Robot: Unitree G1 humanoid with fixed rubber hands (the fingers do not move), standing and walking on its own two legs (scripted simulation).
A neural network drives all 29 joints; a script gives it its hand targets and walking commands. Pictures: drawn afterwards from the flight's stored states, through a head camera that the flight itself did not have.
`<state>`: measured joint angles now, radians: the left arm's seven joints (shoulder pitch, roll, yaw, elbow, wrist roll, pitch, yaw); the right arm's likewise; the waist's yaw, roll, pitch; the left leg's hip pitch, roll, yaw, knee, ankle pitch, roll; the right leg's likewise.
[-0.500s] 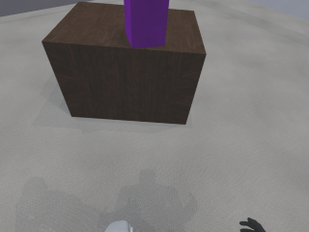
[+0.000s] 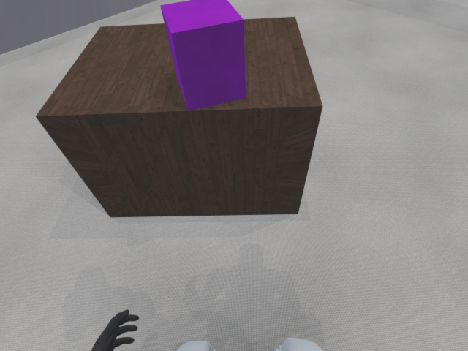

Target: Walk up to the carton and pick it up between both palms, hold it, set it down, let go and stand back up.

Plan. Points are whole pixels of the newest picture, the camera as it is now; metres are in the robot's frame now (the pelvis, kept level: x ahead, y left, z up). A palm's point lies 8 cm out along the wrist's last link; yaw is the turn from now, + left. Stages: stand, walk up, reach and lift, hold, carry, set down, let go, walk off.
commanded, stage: walk up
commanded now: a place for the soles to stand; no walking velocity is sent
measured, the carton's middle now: (205, 53) +0.94 +0.11 +0.03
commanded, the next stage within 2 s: none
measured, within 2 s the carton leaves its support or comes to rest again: neither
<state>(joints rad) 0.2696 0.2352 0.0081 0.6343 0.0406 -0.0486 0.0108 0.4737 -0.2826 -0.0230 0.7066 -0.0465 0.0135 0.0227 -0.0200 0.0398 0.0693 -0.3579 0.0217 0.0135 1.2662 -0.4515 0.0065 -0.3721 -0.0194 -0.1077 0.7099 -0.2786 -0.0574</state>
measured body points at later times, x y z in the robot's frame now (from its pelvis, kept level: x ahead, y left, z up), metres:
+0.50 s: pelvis +0.20 +0.09 +0.00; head +0.21 +0.12 +0.45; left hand +0.21 +0.35 -0.14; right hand +0.32 -0.16 -0.09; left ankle +0.24 +0.20 -0.71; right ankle +0.14 -0.05 -0.62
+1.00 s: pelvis +0.38 +0.06 +0.01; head +0.39 +0.04 +0.46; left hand +0.47 +0.32 -0.09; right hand +0.42 -0.20 -0.13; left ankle +0.35 +0.20 -0.63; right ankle +0.41 -0.05 -0.71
